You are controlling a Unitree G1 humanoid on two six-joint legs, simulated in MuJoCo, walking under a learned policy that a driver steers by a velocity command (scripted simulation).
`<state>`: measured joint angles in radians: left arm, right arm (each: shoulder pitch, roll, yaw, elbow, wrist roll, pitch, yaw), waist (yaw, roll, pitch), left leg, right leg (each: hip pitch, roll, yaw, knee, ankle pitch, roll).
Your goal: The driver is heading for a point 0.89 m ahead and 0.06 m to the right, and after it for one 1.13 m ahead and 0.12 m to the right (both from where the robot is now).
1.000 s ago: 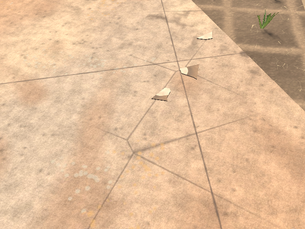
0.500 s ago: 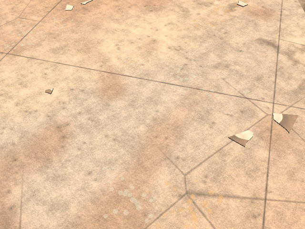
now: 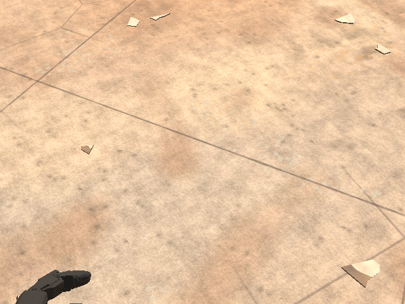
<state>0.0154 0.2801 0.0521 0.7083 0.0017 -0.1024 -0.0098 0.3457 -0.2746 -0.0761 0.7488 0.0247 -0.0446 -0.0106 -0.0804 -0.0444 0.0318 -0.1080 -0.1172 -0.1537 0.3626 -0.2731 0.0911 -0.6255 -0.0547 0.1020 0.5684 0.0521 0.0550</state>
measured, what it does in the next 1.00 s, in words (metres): walks ahead: right foot, then left foot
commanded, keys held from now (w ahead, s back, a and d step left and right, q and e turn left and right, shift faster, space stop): w+q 0.10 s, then w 0.60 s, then w+e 0.30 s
